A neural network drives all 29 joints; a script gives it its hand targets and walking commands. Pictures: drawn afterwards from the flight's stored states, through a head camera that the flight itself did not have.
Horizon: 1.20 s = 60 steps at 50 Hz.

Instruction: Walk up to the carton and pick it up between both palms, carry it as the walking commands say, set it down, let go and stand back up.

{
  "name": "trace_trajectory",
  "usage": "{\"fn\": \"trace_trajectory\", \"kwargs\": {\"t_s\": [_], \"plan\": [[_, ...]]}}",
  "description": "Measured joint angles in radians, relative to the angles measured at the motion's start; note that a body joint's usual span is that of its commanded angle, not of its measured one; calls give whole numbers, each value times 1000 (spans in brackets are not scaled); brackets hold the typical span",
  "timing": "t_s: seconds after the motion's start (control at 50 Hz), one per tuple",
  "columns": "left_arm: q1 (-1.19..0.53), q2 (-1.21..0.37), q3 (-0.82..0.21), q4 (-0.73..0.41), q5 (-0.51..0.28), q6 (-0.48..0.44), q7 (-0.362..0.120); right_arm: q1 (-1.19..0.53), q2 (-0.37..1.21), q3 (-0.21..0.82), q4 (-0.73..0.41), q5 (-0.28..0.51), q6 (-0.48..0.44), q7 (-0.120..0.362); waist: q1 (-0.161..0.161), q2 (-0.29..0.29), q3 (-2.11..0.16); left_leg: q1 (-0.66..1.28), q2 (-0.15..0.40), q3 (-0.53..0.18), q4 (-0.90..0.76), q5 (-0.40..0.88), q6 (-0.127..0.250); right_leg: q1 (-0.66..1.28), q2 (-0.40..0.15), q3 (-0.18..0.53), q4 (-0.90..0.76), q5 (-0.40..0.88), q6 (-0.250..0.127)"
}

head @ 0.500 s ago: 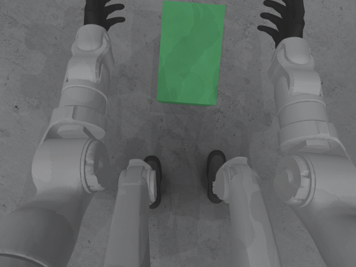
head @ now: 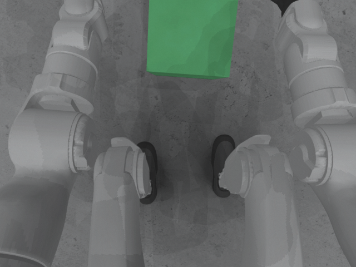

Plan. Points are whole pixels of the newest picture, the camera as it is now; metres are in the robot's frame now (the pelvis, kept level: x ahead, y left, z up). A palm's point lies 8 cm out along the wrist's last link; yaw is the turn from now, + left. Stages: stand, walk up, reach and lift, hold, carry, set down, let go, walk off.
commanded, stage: reach and lift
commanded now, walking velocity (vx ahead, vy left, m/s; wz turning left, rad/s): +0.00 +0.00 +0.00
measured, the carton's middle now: (190, 17) +0.57 -0.01 -0.33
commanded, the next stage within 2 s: none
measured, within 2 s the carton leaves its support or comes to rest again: leaves its support in 1.98 s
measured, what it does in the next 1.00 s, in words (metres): lowers itself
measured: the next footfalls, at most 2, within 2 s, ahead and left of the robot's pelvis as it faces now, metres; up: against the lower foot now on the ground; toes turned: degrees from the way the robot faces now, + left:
none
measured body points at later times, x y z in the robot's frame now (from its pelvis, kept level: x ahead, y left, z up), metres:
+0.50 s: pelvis -0.02 +0.00 -0.07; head +0.38 +0.01 +0.13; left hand +0.57 +0.16 -0.27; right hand +0.55 -0.17 -0.27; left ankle +0.09 +0.12 -0.40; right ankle +0.11 -0.13 -0.40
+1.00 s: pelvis -0.02 +0.00 -0.07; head +0.37 +0.01 +0.15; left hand +0.57 +0.13 -0.26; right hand +0.56 -0.15 -0.26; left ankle +0.09 +0.12 -0.40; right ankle +0.11 -0.13 -0.40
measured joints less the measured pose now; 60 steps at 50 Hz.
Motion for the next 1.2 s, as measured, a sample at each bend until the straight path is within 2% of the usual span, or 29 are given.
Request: {"fn": "trace_trajectory", "kwargs": {"t_s": [0.4, 0.58, 0.82, 1.0, 1.1, 1.2], "plan": [[-157, 69, -131, 113, -128, -42, -7, -182, -67, 122, 168, 128, -55, 6, 0, -8, 275, -75, -7, -4, 227, -12, 0, -76, 1, 10, 222, -6, 6], [-183, 83, -175, 104, -168, -49, -1, -229, -92, 164, 185, 171, -64, 1, -1, -12, 330, -81, -7, -6, 269, -14, -1, -82, 3, 11, 262, -5, 6], [-188, 54, -155, 136, -144, -50, -9, -222, -64, 143, 201, 142, -63, 9, 2, -4, 302, -63, -7, -3, 250, -17, 0, -66, 4, 14, 246, -10, 8], [-194, 8, -120, 117, -75, -48, -15, -239, -30, 103, 197, 88, -65, 7, 4, -8, 324, -44, -11, -6, 244, -18, -2, -44, 3, 12, 239, -14, 10], [-188, -15, -99, 97, -36, -50, -3, -238, -27, 100, 187, 81, -69, 8, 3, -12, 338, -37, -10, -8, 249, -24, -1, -37, 8, 12, 242, -17, 14], [-188, -18, -85, 98, -14, -44, -10, -233, -22, 90, 180, 67, -62, 9, 1, -8, 337, -36, -14, -10, 254, -27, -2, -34, 19, 17, 248, -24, 18]]}}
